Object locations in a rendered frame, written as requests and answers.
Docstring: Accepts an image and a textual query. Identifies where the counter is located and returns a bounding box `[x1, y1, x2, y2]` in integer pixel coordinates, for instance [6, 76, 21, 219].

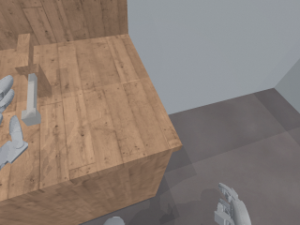
[0, 0, 183, 225]

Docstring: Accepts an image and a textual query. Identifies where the tap lever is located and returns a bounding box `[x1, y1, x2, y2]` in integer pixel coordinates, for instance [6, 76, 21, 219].
[21, 73, 41, 127]

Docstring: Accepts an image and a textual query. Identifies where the left robot hand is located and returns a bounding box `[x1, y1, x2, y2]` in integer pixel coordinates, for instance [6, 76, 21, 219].
[0, 75, 28, 171]

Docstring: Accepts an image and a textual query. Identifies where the right robot hand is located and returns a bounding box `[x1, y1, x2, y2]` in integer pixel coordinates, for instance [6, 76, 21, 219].
[214, 183, 251, 225]

